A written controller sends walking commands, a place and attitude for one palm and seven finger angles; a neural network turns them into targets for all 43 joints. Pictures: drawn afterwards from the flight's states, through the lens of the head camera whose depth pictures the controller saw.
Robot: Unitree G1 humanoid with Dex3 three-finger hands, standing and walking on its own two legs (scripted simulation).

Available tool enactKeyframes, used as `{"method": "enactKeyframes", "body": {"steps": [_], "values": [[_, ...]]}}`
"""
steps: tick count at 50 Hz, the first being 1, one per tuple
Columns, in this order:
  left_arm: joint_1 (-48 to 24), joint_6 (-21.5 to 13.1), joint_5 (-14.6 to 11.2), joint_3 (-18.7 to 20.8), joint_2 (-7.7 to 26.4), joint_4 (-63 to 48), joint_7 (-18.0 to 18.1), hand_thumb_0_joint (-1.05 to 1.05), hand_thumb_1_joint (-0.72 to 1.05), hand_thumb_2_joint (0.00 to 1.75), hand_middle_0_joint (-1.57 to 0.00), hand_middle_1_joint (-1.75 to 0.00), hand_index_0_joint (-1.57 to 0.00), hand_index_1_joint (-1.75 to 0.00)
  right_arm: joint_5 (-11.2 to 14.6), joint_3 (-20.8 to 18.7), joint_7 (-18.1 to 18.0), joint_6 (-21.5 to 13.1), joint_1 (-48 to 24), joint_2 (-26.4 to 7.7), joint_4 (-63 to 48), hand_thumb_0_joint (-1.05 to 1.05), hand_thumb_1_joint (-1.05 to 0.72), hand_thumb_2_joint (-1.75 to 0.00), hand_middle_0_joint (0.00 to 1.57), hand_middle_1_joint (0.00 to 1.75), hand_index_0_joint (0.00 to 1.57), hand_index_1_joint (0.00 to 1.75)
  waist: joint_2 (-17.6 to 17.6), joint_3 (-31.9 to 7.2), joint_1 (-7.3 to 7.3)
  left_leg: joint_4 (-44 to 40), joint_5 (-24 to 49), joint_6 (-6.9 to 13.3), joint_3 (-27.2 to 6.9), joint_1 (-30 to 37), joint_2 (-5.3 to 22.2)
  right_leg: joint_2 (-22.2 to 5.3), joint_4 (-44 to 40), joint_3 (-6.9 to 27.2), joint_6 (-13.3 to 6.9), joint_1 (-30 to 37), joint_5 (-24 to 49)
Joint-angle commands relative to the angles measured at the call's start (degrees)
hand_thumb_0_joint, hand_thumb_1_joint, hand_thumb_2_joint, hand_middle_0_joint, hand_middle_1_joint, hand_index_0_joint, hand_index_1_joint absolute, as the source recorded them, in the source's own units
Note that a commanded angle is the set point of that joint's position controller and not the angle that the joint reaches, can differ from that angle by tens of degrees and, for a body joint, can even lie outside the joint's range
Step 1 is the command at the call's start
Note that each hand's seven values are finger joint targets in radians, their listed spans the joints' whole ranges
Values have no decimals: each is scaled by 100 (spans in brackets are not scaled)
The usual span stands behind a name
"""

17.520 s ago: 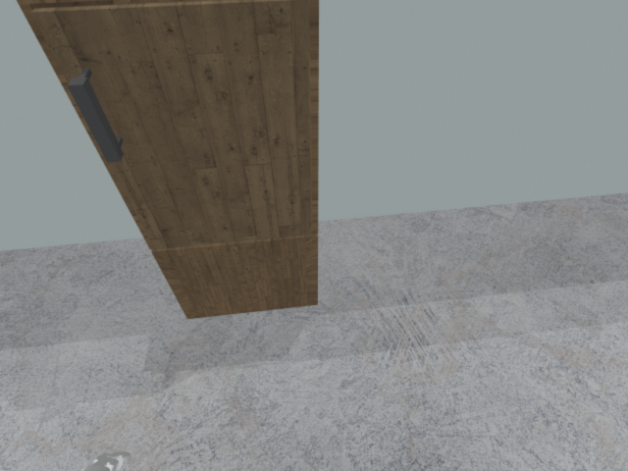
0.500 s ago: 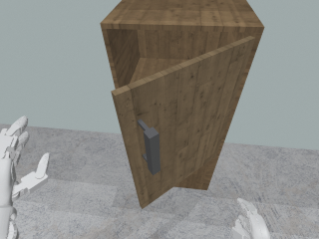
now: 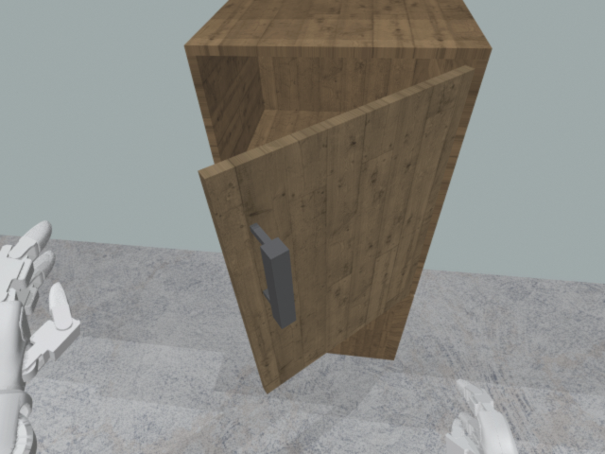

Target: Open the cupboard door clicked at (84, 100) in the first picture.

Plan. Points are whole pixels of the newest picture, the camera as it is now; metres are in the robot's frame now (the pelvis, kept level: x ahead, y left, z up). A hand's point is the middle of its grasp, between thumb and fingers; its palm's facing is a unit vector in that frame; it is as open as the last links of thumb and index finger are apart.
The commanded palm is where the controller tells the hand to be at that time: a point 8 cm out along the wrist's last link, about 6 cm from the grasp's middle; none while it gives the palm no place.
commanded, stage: step back with the hand held close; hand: left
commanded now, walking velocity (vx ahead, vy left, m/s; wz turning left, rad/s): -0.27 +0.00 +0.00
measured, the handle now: (271, 276) +0.32 +0.09 +0.08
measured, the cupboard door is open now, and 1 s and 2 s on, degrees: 42 42 42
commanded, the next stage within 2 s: stop stepping back and stand still in 0.96 s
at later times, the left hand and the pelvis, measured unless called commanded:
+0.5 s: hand (14, 379) +0.13 +0.29 +0.15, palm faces +0.35 -0.79 -0.51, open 7.4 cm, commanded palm +0.07 +0.33 +0.17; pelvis -0.07 +0.03 -0.01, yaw +0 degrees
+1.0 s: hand out of the picture +0.03 +0.32 +0.17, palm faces +0.48 -0.77 -0.41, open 7.5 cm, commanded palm -0.04 +0.35 +0.17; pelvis -0.17 +0.04 -0.01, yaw +3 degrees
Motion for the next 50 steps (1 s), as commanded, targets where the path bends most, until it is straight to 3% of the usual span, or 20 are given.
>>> {"method": "enactKeyframes", "body": {"steps": [1, 3, 6, 15, 18, 19, 23, 28, 31, 34, 36, 38, 39, 40, 41, 42, 44, 45, 48, 50], "values": [[-1099, -629, 5, 1417, 1985, -1981, 154, 0, 90, 90, -20, -30, -20, -30, -2, -180, -25, -218, -708, -703, -1080, 0, -90, -90, 20, 30, 20, 30, -226, -85, -259, 315, 1287, 419, 114, 444, -183, -200, -648, 166, 81, -1236, 2365], [-16, -559, 22, 915, 1302, -1322, 35, 0, 90, 90, -20, -30, -20, -30, -12, -223, 8, 14, -715, -623, -1054, 0, -90, -90, 20, 30, 20, 30, -730, -337, -288, 563, 1581, 396, 115, 334, -177, -362, -416, 90, 112, -1081, 3111], [385, -542, 11, 931, 1271, -1499, 30, 0, 90, 90, -20, -30, -20, -30, 32, -286, 22, 233, -644, -670, -1233, 0, -90, -90, 20, 30, 20, 30, -249, -812, -297, 528, 2338, 363, 109, 405, -63, -330, -59, 12, 129, -884, 3228], [647, -548, -33, 1230, 1580, -2008, 209, 0, 90, 90, -20, -30, -20, -30, 111, -332, -48, 421, -620, -626, -1513, 0, -90, -90, 20, 30, 20, 30, -133, -1092, -306, 384, 2399, 329, -23, 135, 143, -193, 314, 2, 153, -975, 2504], [662, -601, -35, 1231, 1574, -2144, 250, 0, 90, 90, -20, -30, -20, -30, 113, -351, -33, 367, -578, -678, -1540, 0, -90, -90, 20, 30, 20, 30, -70, -996, -324, 295, 1697, 321, -90, -218, 173, -154, 317, 72, 150, -1068, 1909], [685, -628, -24, 1290, 1644, -2197, 273, 0, 90, 90, -20, -30, -20, -30, 101, -361, -45, 337, -611, -696, -1514, 0, -90, -90, 20, 30, 20, 30, 148, -956, -313, 213, 1345, 329, -126, -343, 180, -155, 307, 88, 130, -1065, 1651], [700, -777, 9, 1285, 1518, -2204, 329, 0, 90, 90, -20, -30, -20, -30, 99, -339, -13, 177, -524, -736, -1523, 0, -90, -90, 20, 30, 20, 30, 329, -620, -361, -226, -682, 388, -416, -1289, 257, -17, 390, 151, 90, -1028, 340], [660, -932, 106, 1384, 1423, -2184, 364, 0, 90, 90, -20, -30, -20, -30, 56, -343, -14, -71, -459, -801, -1500, 0, -90, -90, 20, 30, 20, 30, 786, -446, -341, -856, -2365, 577, -853, -2677, 524, 281, 1138, 33, 95, -366, -343], [751, -1003, 81, 1412, 1482, -2172, 370, 0, 90, 90, -20, -30, -20, -30, 60, -365, 16, -175, -359, -690, -1428, 0, -90, -90, 20, 30, 20, 30, 84, -534, -364, -91, -1987, 417, -534, -2094, 161, 33, 426, 415, -82, -1092, -775], [498, -1034, 73, 1348, 1559, -2237, 464, 0, 90, 90, -20, -30, -20, -30, -13, -399, 16, -209, -213, -637, -1056, 0, -90, -90, 20, 30, 20, 30, -907, -562, -447, 1974, -1101, 100, -59, -362, -372, -932, -741, 1354, -543, -3273, -1612], [134, -926, 124, 1083, 1367, -2083, 514, 0, 90, 90, -20, -30, -20, -30, -21, -360, 24, -170, -187, -588, -936, 0, -90, -90, 20, 30, 20, 30, -1207, -432, -551, 2149, -783, 113, -86, -267, -367, -1055, -530, 1117, -523, -3429, -935], [-271, -913, 125, 1116, 1488, -2121, 518, 0, 90, 90, -20, -30, -20, -30, 0, -337, -46, -185, -296, -657, -977, 0, -90, -90, 20, 30, 20, 30, -806, -119, -558, 1127, -1070, 201, -396, -470, -148, -600, -84, 668, -219, -3390, -1063], [-387, -962, 124, 1210, 1620, -2247, 525, 0, 90, 90, -20, -30, -20, -30, 10, -354, -109, -228, -416, -768, -1026, 0, -90, -90, 20, 30, 20, 30, -77, 25, -514, 254, -1614, 312, -894, -944, 174, -231, 344, 428, -50, -3091, -1298], [-239, -1013, 120, 1244, 1529, -2293, 520, 0, 90, 90, -20, -30, -20, -30, -3, -300, -132, -304, -479, -793, -1107, 0, -90, -90, 20, 30, 20, 30, 1025, -102, -451, -998, -2789, 537, -1793, -1931, 787, 247, 1524, 138, 103, -2162, -1320], [-260, -1066, 193, 1321, 1461, -2391, 512, 0, 90, 90, -20, -30, -20, -30, -33, -348, -122, -381, -526, -842, -1145, 0, -90, -90, 20, 30, 20, 30, 1909, -411, -408, -2033, -4018, 952, -2785, -3097, 1460, 726, 3314, 57, 168, -867, -1000], [-375, -1113, 182, 1478, 1662, -2543, 503, 0, 90, 90, -20, -30, -20, -30, -69, -415, -65, -426, -402, -685, -1101, 0, -90, -90, 20, 30, 20, 30, 1457, -649, -404, -2058, -3308, 1036, -2729, -2943, 1532, 716, 4301, 262, 73, -930, -1194], [25, -1172, 91, 1523, 1726, -2444, 468, 0, 90, 90, -20, -30, -20, -30, -47, -507, 88, -493, -427, -675, -1018, 0, -90, -90, 20, 30, 20, 30, 749, -940, -322, -1412, -2260, 995, -2013, -2071, 1329, 660, 4428, 362, 17, -1424, -1267], [338, -1140, 38, 1344, 1444, -2337, 467, 0, 90, 90, -20, -30, -20, -30, -64, -477, 162, -500, -471, -601, -1015, 0, -90, -90, 20, 30, 20, 30, 814, -906, -312, -1320, -1994, 917, -1674, -1995, 1170, 625, 4164, 226, -21, -1441, -1331], [464, -1070, -91, 1168, 1370, -2456, 455, 0, 90, 90, -20, -30, -20, -30, -59, -365, 289, -499, -430, -524, -909, 0, -90, -90, 20, 30, 20, 30, 1311, -943, -364, -1462, -1739, 560, -1165, -1746, 931, 668, 2483, -159, -157, -1026, -1671], [451, -1088, -161, 1134, 1408, -2318, 389, 0, 90, 90, -20, -30, -20, -30, -79, -340, 291, -485, -431, -497, -882, 0, -90, -90, 20, 30, 20, 30, 1049, -844, -345, -1086, -1373, 275, -920, -1561, 777, 511, 628, -78, -262, -809, -1420]]}}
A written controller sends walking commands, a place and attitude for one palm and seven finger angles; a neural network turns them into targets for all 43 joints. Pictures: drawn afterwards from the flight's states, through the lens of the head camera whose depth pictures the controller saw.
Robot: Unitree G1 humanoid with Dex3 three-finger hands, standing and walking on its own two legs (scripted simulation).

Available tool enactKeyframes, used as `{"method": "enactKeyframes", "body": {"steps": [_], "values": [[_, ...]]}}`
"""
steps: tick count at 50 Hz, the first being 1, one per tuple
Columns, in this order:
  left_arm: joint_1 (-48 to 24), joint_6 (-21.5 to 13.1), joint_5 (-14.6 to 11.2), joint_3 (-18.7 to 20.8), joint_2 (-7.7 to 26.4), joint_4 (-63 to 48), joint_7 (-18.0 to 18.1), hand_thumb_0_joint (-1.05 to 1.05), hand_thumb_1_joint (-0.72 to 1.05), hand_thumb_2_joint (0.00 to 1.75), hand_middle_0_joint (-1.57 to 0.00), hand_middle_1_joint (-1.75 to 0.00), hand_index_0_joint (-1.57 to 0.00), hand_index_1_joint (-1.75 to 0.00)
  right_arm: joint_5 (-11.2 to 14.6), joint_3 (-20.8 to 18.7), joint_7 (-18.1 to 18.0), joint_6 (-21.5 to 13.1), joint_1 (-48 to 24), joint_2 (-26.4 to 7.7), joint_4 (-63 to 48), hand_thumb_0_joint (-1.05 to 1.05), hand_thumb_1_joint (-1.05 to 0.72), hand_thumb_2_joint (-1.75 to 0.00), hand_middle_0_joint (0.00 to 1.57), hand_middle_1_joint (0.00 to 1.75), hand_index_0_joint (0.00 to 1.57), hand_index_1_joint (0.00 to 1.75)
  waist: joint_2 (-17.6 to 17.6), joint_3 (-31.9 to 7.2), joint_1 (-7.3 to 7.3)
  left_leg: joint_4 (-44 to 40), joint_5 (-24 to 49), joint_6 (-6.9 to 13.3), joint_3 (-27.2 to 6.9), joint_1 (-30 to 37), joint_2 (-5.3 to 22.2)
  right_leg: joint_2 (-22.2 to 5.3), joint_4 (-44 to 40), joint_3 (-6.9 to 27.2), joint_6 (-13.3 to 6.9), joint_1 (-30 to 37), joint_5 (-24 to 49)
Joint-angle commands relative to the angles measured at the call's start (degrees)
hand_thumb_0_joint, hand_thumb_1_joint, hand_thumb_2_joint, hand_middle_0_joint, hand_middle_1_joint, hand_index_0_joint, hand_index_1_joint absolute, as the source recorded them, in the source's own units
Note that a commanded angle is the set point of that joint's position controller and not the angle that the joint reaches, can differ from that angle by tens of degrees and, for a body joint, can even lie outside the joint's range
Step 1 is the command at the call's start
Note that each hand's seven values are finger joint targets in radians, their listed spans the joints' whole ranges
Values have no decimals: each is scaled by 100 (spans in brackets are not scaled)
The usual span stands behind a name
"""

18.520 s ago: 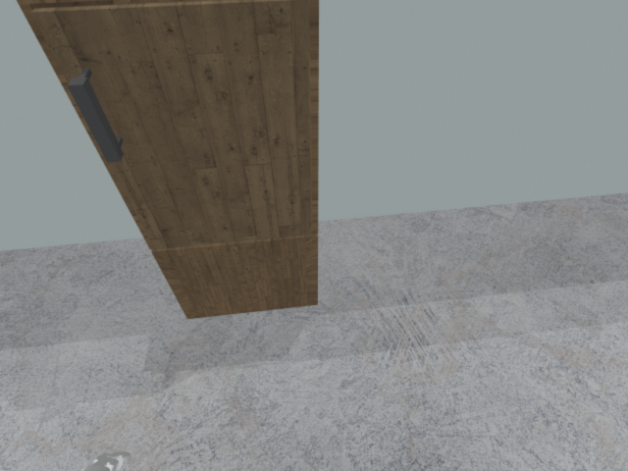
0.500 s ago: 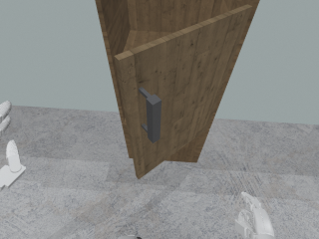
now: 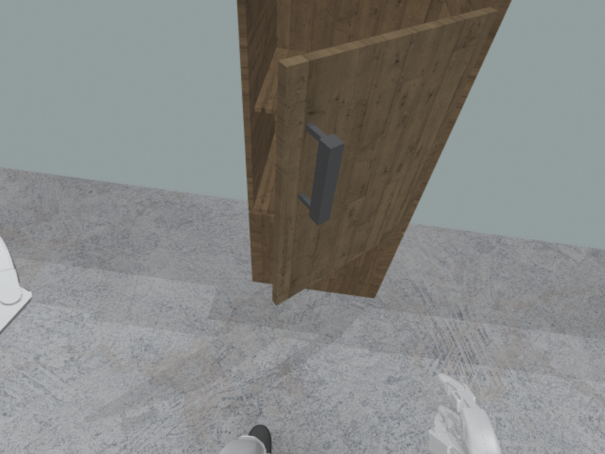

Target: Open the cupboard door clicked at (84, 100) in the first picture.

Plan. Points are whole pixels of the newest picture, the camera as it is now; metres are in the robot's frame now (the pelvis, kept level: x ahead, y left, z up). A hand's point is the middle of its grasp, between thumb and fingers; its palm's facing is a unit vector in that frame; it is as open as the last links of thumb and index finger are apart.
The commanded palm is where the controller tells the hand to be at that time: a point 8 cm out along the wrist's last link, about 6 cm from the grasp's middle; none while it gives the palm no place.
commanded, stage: stop stepping back and stand still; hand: left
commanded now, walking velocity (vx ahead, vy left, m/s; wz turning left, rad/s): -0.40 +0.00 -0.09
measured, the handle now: (316, 175) +0.49 +0.02 +0.09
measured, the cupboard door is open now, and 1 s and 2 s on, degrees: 42 42 42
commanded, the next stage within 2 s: let the arm hang, fingers relaxed in 1.04 s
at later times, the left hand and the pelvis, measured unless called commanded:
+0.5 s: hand out of the picture +0.13 +0.25 +0.17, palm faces +0.30 -0.80 -0.52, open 7.4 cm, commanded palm +0.08 +0.30 +0.19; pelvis -0.09 +0.01 +0.01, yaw -4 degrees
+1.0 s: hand out of the picture +0.15 +0.27 +0.17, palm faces +0.29 -0.81 -0.51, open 7.4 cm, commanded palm +0.08 +0.32 +0.19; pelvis -0.08 +0.03 +0.01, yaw -5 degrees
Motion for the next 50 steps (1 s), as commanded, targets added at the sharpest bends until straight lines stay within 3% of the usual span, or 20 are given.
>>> {"method": "enactKeyframes", "body": {"steps": [1, 2, 3, 7, 9, 10, 12, 14, 16, 22, 23, 25, 26, 30, 35, 38, 40, 42, 47, 50], "values": [[-51, -394, -115, 460, 913, -1080, -20, 0, 90, 90, -20, -30, -20, -30, -39, -280, 10, -239, -434, -836, -667, 0, -90, -90, 20, 30, 20, 30, 546, -717, 13, -303, -2313, -356, -248, 834, 476, -714, -3378, 567, -358, 383, 241], [-221, -451, -58, 525, 1127, -1063, -28, 0, 90, 90, -20, -30, -20, -30, -22, -297, -2, -139, -369, -810, -594, 0, -90, -90, 20, 30, 20, 30, -704, -566, -32, 1672, -1956, -548, 1, 1408, -1, -1937, -4183, 2224, -755, -929, 353], [-493, -519, -8, 617, 1342, -1187, 8, 0, 90, 90, -20, -30, -20, -30, -104, -230, -49, -130, -595, -815, -620, 0, -90, -90, 20, 30, 20, 30, -1017, -365, 94, 3070, -2565, -635, 109, 968, -383, -2682, -4248, 2516, -1026, -1247, 2007], [-365, -117, 47, 488, 927, -580, -34, 0, 90, 90, -20, -30, -20, -30, 39, -152, -234, -79, -548, -828, -760, 0, -90, -90, 20, 30, 20, 30, -1183, -557, -80, 1878, -2053, -323, 52, 749, -211, -1724, -2561, 946, -559, 162, 4450], [-387, -76, 5, 573, 993, -679, -21, 0, 90, 90, -20, -30, -20, -30, 67, -144, -342, -142, -520, -949, -714, 0, -90, -90, 20, 30, 20, 30, -5, -661, -108, -39, -709, -217, 134, 1766, -211, -1214, -2103, 541, -144, 191, 3644], [-400, -156, -4, 538, 941, -1017, -20, 0, 90, 90, -20, -30, -20, -30, 70, -158, -344, -242, -481, -1048, -833, 0, -90, -90, 20, 30, 20, 30, 780, -869, 7, -313, 549, -29, -516, 2170, 349, -745, -1784, 328, 104, 169, 2717], [-170, -185, -17, 584, 1002, -920, -10, 0, 90, 90, -20, -30, -20, -30, 51, -193, -261, -405, -272, -1005, -841, 0, -90, -90, 20, 30, 20, 30, 846, -1116, 3, -820, 720, 142, -1624, 2644, 993, -258, -1342, 223, 178, -196, 574], [-194, -243, -32, 690, 1143, -1334, -25, 0, 90, 90, -20, -30, -20, -30, -72, -189, -216, -500, -376, -922, -756, 0, -90, -90, 20, 30, 20, 30, 1393, -886, -23, -1751, -1846, 50, -2364, 1913, 1243, -355, -386, 584, 151, -128, 191], [366, -204, 65, 505, 838, -1235, 33, 0, 90, 90, -20, -30, -20, -30, -58, -177, -129, -491, -370, -900, -763, 0, -90, -90, 20, 30, 20, 30, 928, -754, -10, -1962, -3232, 214, -1632, 1234, 1003, -334, -555, 354, 89, 355, 546], [608, -8, 125, 401, 824, -823, 65, 0, 90, 90, -20, -30, -20, -30, -75, -204, -201, -216, -346, -968, -751, 0, -90, -90, 20, 30, 20, 30, 901, -511, -31, -1435, -3478, -167, -363, 339, 254, -169, -2830, -399, -105, 1700, 607], [491, -1, 136, 456, 930, -779, 39, 0, 90, 90, -20, -30, -20, -30, -79, -212, -220, -140, -339, -919, -750, 0, -90, -90, 20, 30, 20, 30, 410, -534, -62, -600, -3094, -201, -74, 438, -2, -565, -3310, 9, -238, 1469, 661], [-57, -66, 65, 607, 1171, -734, 4, 0, 90, 90, -20, -30, -20, -30, -141, -235, -222, -15, -343, -954, -671, 0, -90, -90, 20, 30, 20, 30, -920, -343, -68, 1953, -2073, -257, 67, 492, -283, -2235, -4238, 2173, -980, 64, -336], [-210, -48, 58, 512, 1030, -446, 0, 0, 90, 90, -20, -30, -20, -30, -68, -288, -221, -57, -297, -998, -594, 0, -90, -90, 20, 30, 20, 30, -1103, -260, -44, 2890, -2166, -292, -23, -27, -301, -2434, -4272, 2586, -1114, -25, -870], [-726, -223, 172, 299, 892, -38, -14, 0, 90, 90, -20, -30, -20, -30, 10, -255, -276, -228, -322, -1028, -509, 0, -90, -90, 20, 30, 20, 30, -655, 96, -116, 2682, -1898, -216, 91, -332, -54, -2059, -3760, 1604, -803, 398, 1030], [-582, -370, 182, 336, 886, -572, 86, 0, 90, 90, -20, -30, -20, -30, -30, -168, -324, -432, -387, -876, -589, 0, -90, -90, 20, 30, 20, 30, -459, -176, 57, 350, -1594, -10, 654, 1221, -248, -1712, -2982, 978, -572, 669, 2358], [-283, -401, 96, 471, 905, -876, 65, 0, 90, 90, -20, -30, -20, -30, 29, -291, -253, -403, -288, -1116, -730, 0, -90, -90, 20, 30, 20, 30, 437, -628, 68, 19, 578, 249, -370, 2432, 502, -868, -1983, 315, 128, 296, 2884], [60, -355, 137, 615, 981, -766, 6, 0, 90, 90, -20, -30, -20, -30, 43, -219, -218, -348, -156, -944, -730, 0, -90, -90, 20, 30, 20, 30, 681, -774, 5, 181, 1911, 283, -492, 2408, 594, -643, -1828, 34, 170, 382, 3128], [156, -336, 114, 607, 892, -610, -60, 0, 90, 90, -20, -30, -20, -30, 18, -218, -169, -332, -190, -961, -732, 0, -90, -90, 20, 30, 20, 30, 800, -506, 25, -125, 1749, 223, -579, 1921, 761, -523, -2012, 3, 167, 526, 1982], [563, -273, 30, 602, 824, -728, -85, 0, 90, 90, -20, -30, -20, -30, 73, -247, -108, -290, -152, -977, -837, 0, -90, -90, 20, 30, 20, 30, 126, -1219, -41, 414, 1867, -128, 77, 2122, 346, -759, -2445, 287, 97, 1209, 4638], [602, -205, 3, 578, 840, -803, -70, 0, 90, 90, -20, -30, -20, -30, 59, -209, -152, -256, -224, -942, -874, 0, -90, -90, 20, 30, 20, 30, 302, -1264, -28, 248, 1551, -161, 107, 2130, 300, -772, -2501, 277, 105, 1170, 4514]]}}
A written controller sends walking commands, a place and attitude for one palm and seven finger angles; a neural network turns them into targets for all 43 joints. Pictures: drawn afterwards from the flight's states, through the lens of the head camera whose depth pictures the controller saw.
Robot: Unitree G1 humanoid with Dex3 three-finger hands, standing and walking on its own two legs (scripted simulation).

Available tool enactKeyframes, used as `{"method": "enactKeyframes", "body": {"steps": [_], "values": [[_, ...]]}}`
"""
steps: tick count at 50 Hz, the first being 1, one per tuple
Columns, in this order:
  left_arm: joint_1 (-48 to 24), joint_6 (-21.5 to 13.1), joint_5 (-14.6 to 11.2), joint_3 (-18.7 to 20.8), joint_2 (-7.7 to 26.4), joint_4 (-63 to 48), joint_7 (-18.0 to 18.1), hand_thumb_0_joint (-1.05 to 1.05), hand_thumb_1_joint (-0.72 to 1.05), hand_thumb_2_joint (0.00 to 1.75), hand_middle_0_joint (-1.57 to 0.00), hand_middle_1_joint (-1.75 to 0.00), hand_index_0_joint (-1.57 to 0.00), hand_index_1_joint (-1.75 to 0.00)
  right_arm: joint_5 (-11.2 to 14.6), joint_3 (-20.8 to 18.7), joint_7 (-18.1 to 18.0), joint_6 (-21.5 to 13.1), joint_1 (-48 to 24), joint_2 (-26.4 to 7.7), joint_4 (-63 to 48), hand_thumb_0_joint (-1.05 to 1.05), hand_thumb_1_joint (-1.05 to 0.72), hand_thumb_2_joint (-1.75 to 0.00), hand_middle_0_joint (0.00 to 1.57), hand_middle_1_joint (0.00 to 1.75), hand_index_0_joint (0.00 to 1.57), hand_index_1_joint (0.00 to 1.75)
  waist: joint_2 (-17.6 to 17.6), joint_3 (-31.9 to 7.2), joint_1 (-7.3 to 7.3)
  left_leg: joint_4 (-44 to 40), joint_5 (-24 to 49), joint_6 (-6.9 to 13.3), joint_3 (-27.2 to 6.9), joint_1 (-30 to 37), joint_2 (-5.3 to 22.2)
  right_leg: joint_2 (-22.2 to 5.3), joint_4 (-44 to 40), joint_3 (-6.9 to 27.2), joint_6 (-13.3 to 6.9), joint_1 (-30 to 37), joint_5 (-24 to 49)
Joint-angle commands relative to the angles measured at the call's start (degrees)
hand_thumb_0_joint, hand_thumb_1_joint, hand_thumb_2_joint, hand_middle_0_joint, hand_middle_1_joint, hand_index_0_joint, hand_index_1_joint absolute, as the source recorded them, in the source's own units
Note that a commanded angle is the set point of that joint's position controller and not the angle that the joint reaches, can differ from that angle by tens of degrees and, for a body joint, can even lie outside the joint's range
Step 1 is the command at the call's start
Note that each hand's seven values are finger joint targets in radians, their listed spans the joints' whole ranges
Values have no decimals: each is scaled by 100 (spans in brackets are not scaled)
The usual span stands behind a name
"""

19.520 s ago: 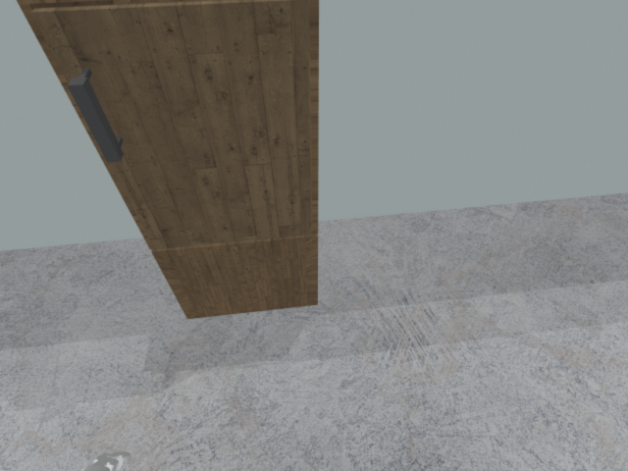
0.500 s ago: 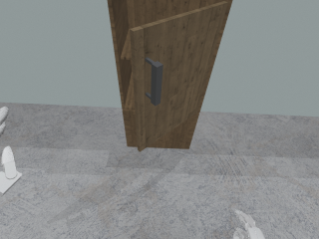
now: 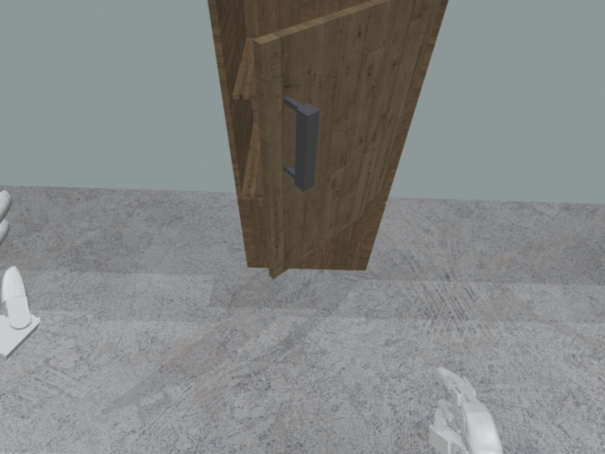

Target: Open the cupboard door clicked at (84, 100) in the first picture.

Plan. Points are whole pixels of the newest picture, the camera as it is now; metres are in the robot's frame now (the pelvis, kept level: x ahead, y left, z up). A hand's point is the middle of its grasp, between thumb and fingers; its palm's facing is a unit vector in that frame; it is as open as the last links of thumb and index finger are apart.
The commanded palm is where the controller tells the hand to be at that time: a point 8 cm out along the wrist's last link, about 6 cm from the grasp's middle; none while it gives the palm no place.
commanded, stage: stop stepping back and stand still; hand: left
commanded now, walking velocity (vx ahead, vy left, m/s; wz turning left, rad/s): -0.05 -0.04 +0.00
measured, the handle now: (297, 144) +0.57 +0.04 +0.08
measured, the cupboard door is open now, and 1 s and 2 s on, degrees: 42 42 42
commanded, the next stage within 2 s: let the arm hang, fingers relaxed in 0.04 s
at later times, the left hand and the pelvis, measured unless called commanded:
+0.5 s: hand out of the picture -0.06 +0.18 -0.19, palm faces +0.07 -0.99 -0.14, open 7.1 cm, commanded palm none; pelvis -0.05 +0.01 -0.01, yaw +4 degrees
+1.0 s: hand out of the picture -0.08 +0.17 -0.18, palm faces +0.13 -0.98 -0.17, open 7.4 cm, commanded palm none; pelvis -0.04 +0.02 +0.00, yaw +4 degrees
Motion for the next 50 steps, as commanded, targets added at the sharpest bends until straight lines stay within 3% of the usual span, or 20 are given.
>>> {"method": "enactKeyframes", "body": {"steps": [1, 4, 6, 7, 8, 11, 13, 14, 16, 18, 19, 21, 23, 24, 27, 29, 33, 35, 40, 50], "values": [[209, -214, -101, 683, 817, -1131, 163, 0, 90, 90, -20, -30, -20, -30, -10, -320, -122, -213, -225, -848, -781, 0, -90, -90, 20, 30, 20, 30, 573, -1242, 56, -204, 2886, 103, -349, 942, 313, -367, -147, 294, 234, 227, 2863], [77, -144, -114, 733, 918, -1008, 185, 0, 90, 90, -20, -30, -20, -30, -36, -303, -190, -182, -310, -851, -762, 0, -90, -90, 20, 30, 20, 30, 427, -1042, 69, -376, 2092, 100, -359, 864, 266, -355, -456, 333, 249, 44, 2233], [-77, -124, -108, 572, 778, -938, 185, 0, 90, 90, -20, -30, -20, -30, -30, -284, -199, -167, -340, -853, -763, 0, -90, -90, 20, 30, 20, 30, 324, -875, 51, -456, 1499, 106, -370, 763, 206, -373, -648, 406, 243, -71, 1777], [-695, 657, 469, -1872, -186, 3521, -567, 0, 90, 90, -20, -30, -20, -30, 24, -532, 365, -406, -680, -1855, 645, 0, -90, -90, 20, 30, 20, 30, 407, -339, -141, 349, 2088, 216, -646, 30, 372, -838, 224, 47, 18, -710, 2159], [-799, 1043, 450, -1745, -113, 3742, -710, 0, 90, 90, -20, -30, -20, -30, 20, -588, 356, -22, -291, -1711, 713, 0, -90, -90, 20, 30, 20, 30, 411, -573, -72, 185, 1829, 215, -600, 257, 448, -795, 140, 321, -29, -897, 1495], [-1187, 1144, 490, -1914, -308, 4618, -774, 0, 90, 90, -20, -30, -20, -30, -121, -368, 288, 340, -270, -1457, 737, 0, -90, -90, 20, 30, 20, 30, -419, -453, 58, -137, 724, 531, -1117, -522, 549, -561, 334, 182, -41, -659, 277], [-1509, 1182, 497, -1987, -340, 5369, -765, 0, 90, 90, -20, -30, -20, -30, -178, -294, 283, 498, -274, -1252, 900, 0, -90, -90, 20, 30, 20, 30, -1184, -313, 34, 140, 151, 410, -938, -394, 216, -845, -157, 486, -167, -917, -134], [-1703, 1209, 485, -2039, -342, 5745, -731, 0, 90, 90, -20, -30, -20, -30, -189, -273, 286, 603, -176, -1089, 1007, 0, -90, -90, 20, 30, 20, 30, -1356, -220, -25, 469, -53, 295, -682, -117, -8, -1096, -513, 697, -322, -1260, -484], [-2143, 1300, 457, -2131, -325, 6356, -649, 0, 90, 90, -20, -30, -20, -30, -241, -261, 261, 806, -15, -932, 1266, 0, -90, -90, 20, 30, 20, 30, -1104, 24, -109, 1048, -371, 173, -279, 189, -219, -1405, -889, 875, -589, -1681, -731], [-2306, 1328, 432, -2200, -384, 6923, -613, 0, 90, 90, -20, -30, -20, -30, -240, -230, 237, 859, 170, -819, 1520, 0, -90, -90, 20, 30, 20, 30, -298, 177, -191, 746, -19, 168, -306, 391, -85, -1286, -684, 710, -557, -1721, -569], [-2202, 1321, 413, -2234, -427, 7223, -603, 0, 90, 90, -20, -30, -20, -30, -231, -201, 234, 860, 251, -814, 1626, 0, -90, -90, 20, 30, 20, 30, 196, 162, -168, 364, 272, 194, -513, 419, 54, -1089, -505, 574, -426, -1614, -624], [-1812, 1336, 345, -2260, -623, 7819, -624, 0, 90, 90, -20, -30, -20, -30, -234, -167, 209, 824, 273, -865, 1868, 0, -90, -90, 20, 30, 20, 30, 1355, 400, -15, -681, -455, 334, -1186, -386, 322, -620, -164, 315, -167, -990, -784], [-1292, 1313, 326, -2199, -794, 8359, -639, 0, 90, 90, -20, -30, -20, -30, -235, -191, 150, 814, 243, -849, 2013, 0, -90, -90, 20, 30, 20, 30, 1867, 191, 192, -1354, -1261, 417, -1498, -838, 471, -456, 75, 86, -97, -170, -310], [-1154, 1293, 338, -2203, -786, 8535, -647, 0, 90, 90, -20, -30, -20, -30, -200, -200, 125, 805, 322, -866, 2072, 0, -90, -90, 20, 30, 20, 30, 1582, 97, 245, -1411, -1239, 431, -1540, -836, 475, -449, 40, 70, -95, 47, -167], [-926, 1239, 333, -2250, -1011, 8949, -648, 0, 90, 90, -20, -30, -20, -30, -168, -234, 98, 810, 674, -699, 2357, 0, -90, -90, 20, 30, 20, 30, 932, -186, 163, -1281, -1141, 369, -1279, -419, 340, -560, -262, 112, -104, 35, -102], [-870, 1200, 332, -2275, -1092, 9116, -622, 0, 90, 90, -20, -30, -20, -30, -147, -245, 92, 829, 884, -571, 2513, 0, -90, -90, 20, 30, 20, 30, 397, -41, 95, -1019, -814, 309, -1060, -200, 228, -649, -522, 175, -144, -217, -240], [-818, 1189, 317, -2305, -1219, 9340, -563, 0, 90, 90, -20, -30, -20, -30, -152, -229, 95, 870, 1236, -281, 2792, 0, -90, -90, 20, 30, 20, 30, -136, 233, -19, -561, -335, 262, -771, 151, 69, -855, -856, 353, -220, -832, -716], [-807, 1188, 316, -2296, -1259, 9406, -540, 0, 90, 90, -20, -30, -20, -30, -157, -223, 102, 880, 1371, -173, 2893, 0, -90, -90, 20, 30, 20, 30, -123, 279, -79, -456, -293, 245, -722, 279, 44, -880, -859, 340, -244, -1047, -914], [-703, 1217, 325, -2302, -1370, 9506, -508, 0, 90, 90, -20, -30, -20, -30, -171, -198, 103, 882, 1394, -50, 3014, 0, -90, -90, 20, 30, 20, 30, -130, 673, -35, -601, -501, 276, -777, -12, 81, -813, -732, 304, -205, -1222, -1063], [-713, 1164, 336, -2256, -1478, 9414, -478, 0, 90, 90, -20, -30, -20, -30, -175, -195, 99, 776, 1195, -12, 3005, 0, -90, -90, 20, 30, 20, 30, 91, 549, 57, -877, -192, 303, -866, -139, 115, -765, -461, 181, -108, -710, -223]]}}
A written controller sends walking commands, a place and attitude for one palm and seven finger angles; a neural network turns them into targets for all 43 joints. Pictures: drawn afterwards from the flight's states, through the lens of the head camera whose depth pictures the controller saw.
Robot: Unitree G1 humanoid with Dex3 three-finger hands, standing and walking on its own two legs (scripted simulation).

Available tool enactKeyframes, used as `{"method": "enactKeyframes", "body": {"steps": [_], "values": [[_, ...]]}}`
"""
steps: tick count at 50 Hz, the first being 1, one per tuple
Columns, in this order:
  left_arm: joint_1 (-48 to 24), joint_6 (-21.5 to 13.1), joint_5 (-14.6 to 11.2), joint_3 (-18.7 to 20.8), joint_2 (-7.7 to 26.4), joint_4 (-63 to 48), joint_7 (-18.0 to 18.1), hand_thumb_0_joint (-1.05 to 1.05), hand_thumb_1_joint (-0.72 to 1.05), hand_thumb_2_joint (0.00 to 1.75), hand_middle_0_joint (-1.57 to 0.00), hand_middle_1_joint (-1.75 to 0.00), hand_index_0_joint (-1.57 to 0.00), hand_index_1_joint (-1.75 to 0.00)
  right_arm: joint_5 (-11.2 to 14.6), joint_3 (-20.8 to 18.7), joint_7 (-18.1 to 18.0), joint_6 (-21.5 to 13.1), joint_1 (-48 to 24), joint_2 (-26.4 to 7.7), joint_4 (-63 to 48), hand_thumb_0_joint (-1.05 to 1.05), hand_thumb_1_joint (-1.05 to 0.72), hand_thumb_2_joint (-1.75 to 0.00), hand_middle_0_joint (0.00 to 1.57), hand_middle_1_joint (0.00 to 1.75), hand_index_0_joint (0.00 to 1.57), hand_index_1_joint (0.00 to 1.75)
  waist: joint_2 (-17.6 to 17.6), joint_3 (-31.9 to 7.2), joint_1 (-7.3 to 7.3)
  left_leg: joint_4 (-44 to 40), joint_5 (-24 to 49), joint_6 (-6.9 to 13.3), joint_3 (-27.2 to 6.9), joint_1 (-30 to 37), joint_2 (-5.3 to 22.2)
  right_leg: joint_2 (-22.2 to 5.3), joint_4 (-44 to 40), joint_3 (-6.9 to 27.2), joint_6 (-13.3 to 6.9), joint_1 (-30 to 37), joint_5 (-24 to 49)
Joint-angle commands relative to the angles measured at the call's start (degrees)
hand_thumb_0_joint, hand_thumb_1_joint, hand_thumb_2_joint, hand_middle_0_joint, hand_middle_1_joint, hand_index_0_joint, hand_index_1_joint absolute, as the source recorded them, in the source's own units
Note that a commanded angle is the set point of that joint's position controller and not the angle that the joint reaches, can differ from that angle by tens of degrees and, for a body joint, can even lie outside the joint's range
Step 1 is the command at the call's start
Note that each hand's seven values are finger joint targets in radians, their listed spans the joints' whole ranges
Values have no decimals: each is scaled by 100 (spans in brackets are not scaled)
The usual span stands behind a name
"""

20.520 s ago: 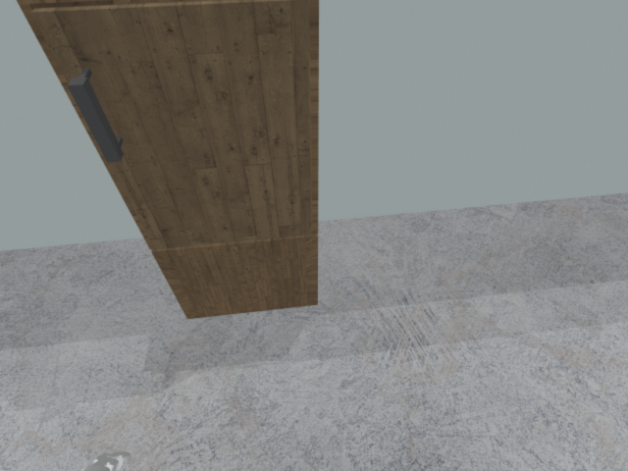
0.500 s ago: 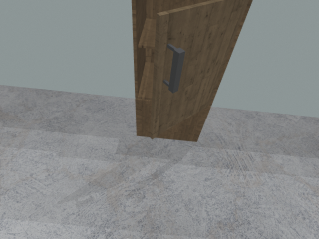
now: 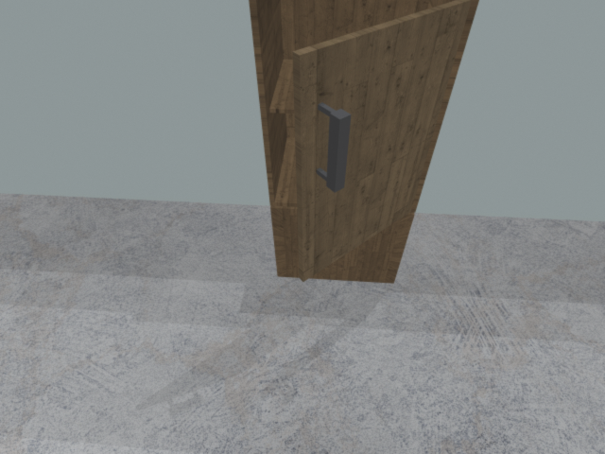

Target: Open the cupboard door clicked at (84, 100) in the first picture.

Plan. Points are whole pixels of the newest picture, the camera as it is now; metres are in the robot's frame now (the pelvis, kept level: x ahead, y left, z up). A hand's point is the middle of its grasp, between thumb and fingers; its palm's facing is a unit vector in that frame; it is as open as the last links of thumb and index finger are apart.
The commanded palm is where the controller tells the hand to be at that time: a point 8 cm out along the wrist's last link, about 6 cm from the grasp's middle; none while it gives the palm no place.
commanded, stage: let the arm hang, fingers relaxed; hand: left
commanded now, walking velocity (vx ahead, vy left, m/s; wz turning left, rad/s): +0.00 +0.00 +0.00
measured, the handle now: (329, 148) +0.61 -0.02 +0.09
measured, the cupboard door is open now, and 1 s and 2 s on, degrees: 42 42 42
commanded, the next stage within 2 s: look to check the result in 0.24 s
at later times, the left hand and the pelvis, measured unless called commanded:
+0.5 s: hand out of the picture -0.01 +0.16 -0.17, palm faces +0.05 -0.98 -0.19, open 7.4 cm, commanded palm none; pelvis +0.02 -0.01 +0.00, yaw +0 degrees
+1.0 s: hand out of the picture +0.03 +0.14 -0.17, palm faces +0.04 -0.98 -0.17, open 7.4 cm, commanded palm none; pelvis +0.04 -0.01 +0.01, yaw -1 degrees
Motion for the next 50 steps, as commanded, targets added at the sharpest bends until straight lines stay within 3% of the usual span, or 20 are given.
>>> {"method": "enactKeyframes", "body": {"steps": [1, 3, 17, 29, 32, 34, 42, 46, 50], "values": [[567, -24, -21, 123, 553, -68, 68, 0, 90, 90, -20, -30, -20, -30, -21, -69, -53, -94, 372, -472, -66, 0, -90, -90, 20, 30, 20, 30, -133, 714, 32, -770, -543, 91, -661, 24, 474, -431, -766, 452, -235, -539, -217], [524, -39, -26, 130, 560, -95, 66, 0, 90, 90, -20, -30, -20, -30, -18, -70, -58, -117, 342, -496, -75, 0, -90, -90, 20, 30, 20, 30, -5, 568, 31, -751, -324, 91, -649, 133, 484, -435, -751, 455, -226, -410, 16], [271, -69, -50, 93, 696, -70, 50, 0, 90, 90, -20, -30, -20, -30, 8, -50, -76, -124, 148, -653, -41, 0, -90, -90, 20, 30, 20, 30, -215, 446, -12, -605, 429, 52, -521, 548, 512, -509, -960, 471, -207, -148, 490], [319, -70, -58, 69, 716, -15, 52, 0, 90, 90, -20, -30, -20, -30, 27, -31, -87, -123, 7, -692, 15, 0, -90, -90, 20, 30, 20, 30, -287, 401, 21, -590, 599, 59, -485, 702, 518, -515, -1031, 452, -192, -19, 631], [291, -69, -61, 57, 708, -6, 51, 0, 90, 90, -20, -30, -20, -30, 16, -23, -92, -130, -15, -680, 39, 0, -90, -90, 20, 30, 20, 30, -131, 453, 9, -613, 664, 56, -494, 706, 523, -524, -1030, 478, -193, -21, 728], [313, -77, -59, 65, 725, -16, 51, 0, 90, 90, -20, -30, -20, -30, 33, -28, -97, -135, -10, -710, 25, 0, -90, -90, 20, 30, 20, 30, -269, 399, 23, -599, 710, 60, -485, 718, 531, -514, -1040, 452, -183, 35, 776], [308, -91, -62, 68, 722, -17, 59, 0, 90, 90, -20, -30, -20, -30, 25, -21, -115, -167, -37, -703, 62, 0, -90, -90, 20, 30, 20, 30, -223, 320, 30, -578, 1053, 59, -460, 805, 536, -551, -1007, 450, -171, 213, 1273], [276, -79, -64, 63, 708, -26, 61, 0, 90, 90, -20, -30, -20, -30, 19, -19, -116, -155, -45, -706, 73, 0, -90, -90, 20, 30, 20, 30, -176, 456, 31, -615, 946, 51, -461, 761, 533, -535, -1045, 451, -175, 167, 1128], [176, 10, -33, 194, 865, -144, 50, 0, 90, 90, -20, -30, -20, -30, 14, -131, -159, -67, -60, -833, 0, 0, -90, -90, 20, 30, 20, 30, -337, 422, 1, -270, 735, 3, -202, 751, 629, -561, -877, 675, -236, 16, 1478]]}}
